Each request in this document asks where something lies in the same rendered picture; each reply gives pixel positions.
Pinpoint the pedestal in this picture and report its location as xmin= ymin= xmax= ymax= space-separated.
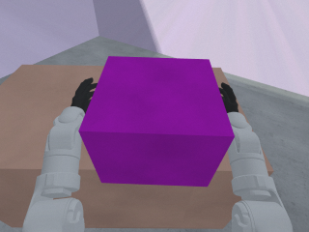
xmin=0 ymin=64 xmax=274 ymax=229

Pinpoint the carton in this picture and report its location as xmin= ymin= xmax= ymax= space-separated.
xmin=78 ymin=56 xmax=235 ymax=187

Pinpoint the robot right hand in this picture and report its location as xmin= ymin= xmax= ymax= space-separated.
xmin=218 ymin=82 xmax=239 ymax=113

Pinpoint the robot left forearm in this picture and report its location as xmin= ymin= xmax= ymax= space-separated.
xmin=22 ymin=106 xmax=85 ymax=232

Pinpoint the robot right forearm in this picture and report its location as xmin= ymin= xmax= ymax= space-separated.
xmin=227 ymin=111 xmax=294 ymax=232

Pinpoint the robot right upper arm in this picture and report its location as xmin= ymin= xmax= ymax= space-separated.
xmin=231 ymin=200 xmax=293 ymax=232

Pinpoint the robot left upper arm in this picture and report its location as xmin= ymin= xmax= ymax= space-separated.
xmin=23 ymin=197 xmax=85 ymax=232

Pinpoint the robot left hand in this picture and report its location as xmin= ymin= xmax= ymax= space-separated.
xmin=71 ymin=77 xmax=98 ymax=114

